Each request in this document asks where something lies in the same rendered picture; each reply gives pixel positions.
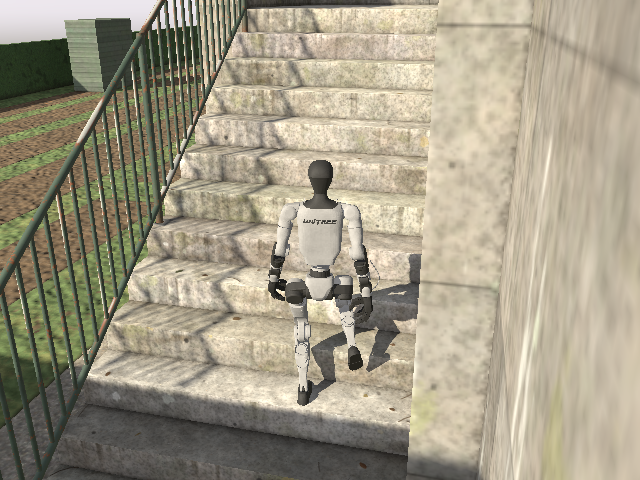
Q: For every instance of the stairs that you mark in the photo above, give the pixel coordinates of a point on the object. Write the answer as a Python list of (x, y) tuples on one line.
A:
[(200, 380)]

